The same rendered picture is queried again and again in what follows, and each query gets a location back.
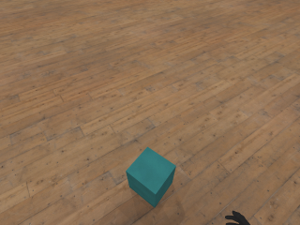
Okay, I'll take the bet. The carton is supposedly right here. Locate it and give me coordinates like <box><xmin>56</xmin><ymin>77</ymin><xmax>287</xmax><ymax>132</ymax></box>
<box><xmin>126</xmin><ymin>146</ymin><xmax>176</xmax><ymax>207</ymax></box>

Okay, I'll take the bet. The robot right hand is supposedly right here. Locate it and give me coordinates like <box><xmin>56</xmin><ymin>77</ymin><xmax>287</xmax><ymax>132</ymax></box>
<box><xmin>225</xmin><ymin>211</ymin><xmax>250</xmax><ymax>225</ymax></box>

